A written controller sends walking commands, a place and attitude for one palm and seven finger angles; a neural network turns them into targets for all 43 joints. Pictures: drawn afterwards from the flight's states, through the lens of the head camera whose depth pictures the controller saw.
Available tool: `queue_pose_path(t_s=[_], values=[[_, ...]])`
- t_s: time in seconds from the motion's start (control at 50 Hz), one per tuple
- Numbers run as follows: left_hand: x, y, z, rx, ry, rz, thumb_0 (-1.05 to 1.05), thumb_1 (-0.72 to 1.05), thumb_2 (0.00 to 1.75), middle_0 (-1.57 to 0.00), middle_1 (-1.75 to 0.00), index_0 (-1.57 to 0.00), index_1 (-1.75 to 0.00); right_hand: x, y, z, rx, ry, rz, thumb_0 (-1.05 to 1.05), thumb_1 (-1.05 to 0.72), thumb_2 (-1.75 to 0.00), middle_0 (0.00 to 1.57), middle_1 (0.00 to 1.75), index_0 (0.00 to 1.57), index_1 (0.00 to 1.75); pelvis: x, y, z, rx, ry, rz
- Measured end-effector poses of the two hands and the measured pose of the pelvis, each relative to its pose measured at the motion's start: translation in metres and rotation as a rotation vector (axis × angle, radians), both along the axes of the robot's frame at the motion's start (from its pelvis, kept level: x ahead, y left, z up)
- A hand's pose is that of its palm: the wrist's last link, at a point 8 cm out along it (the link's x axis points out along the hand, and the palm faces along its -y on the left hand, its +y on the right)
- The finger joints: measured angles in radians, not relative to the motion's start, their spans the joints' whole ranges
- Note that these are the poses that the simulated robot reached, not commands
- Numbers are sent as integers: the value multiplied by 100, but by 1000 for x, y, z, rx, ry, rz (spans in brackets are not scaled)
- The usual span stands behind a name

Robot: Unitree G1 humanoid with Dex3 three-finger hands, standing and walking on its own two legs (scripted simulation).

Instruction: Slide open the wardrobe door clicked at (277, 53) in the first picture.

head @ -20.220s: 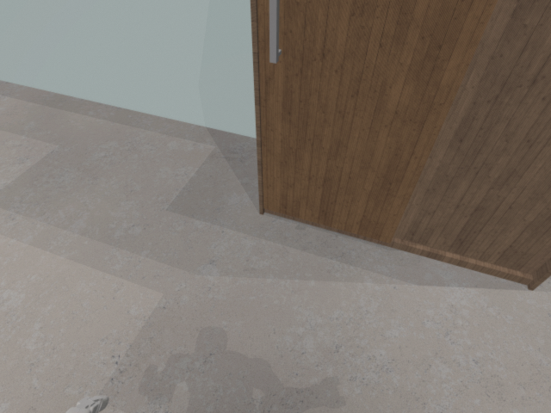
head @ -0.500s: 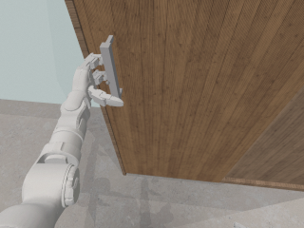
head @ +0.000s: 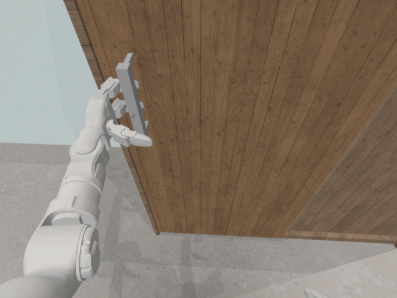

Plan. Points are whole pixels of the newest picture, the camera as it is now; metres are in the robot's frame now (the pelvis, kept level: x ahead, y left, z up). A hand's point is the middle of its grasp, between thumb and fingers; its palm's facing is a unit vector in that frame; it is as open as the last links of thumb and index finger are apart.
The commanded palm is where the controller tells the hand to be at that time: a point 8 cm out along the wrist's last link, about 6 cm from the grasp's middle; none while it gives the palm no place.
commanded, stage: move the hooked fingers beside the handle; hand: left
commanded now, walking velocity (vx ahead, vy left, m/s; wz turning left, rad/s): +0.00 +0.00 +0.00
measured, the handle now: (136, 102) +0.49 +0.13 +0.14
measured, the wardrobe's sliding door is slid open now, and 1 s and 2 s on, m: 0.00 0.00 0.00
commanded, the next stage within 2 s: feel for the door with the fingertips in 1.82 s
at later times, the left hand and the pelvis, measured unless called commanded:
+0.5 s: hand (112, 121) +0.42 +0.17 +0.15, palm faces -0.04 -1.00 -0.01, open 14.0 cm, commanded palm +0.39 +0.22 +0.14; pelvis +0.00 +0.01 +0.00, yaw +0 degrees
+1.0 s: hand (104, 120) +0.43 +0.19 +0.14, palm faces -0.03 -1.00 -0.01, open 14.0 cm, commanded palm +0.40 +0.24 +0.14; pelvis +0.00 +0.01 +0.00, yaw +0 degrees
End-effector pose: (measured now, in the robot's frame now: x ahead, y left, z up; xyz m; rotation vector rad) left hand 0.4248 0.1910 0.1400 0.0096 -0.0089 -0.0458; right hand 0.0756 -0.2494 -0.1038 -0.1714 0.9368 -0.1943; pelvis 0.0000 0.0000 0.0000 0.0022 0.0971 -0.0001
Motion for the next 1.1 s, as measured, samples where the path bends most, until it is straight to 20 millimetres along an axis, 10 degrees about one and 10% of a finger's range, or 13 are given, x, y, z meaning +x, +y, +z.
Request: queue_pose_path(t_s=[0.6,1.1], values=[[-27,38,5,-1,-5,16,-1,-50,30,-31,-120,-30,-120,35,10,13,-11,-88,40,1,-90,-90,20,30,20,30,2,7,3,-6,-34,10],[-21,55,4,6,-2,13,-1,-50,30,-30,-120,-30,-120,10,4,9,-27,-19,2,1,-90,-90,20,30,20,30,7,9,4,-9,-20,2]])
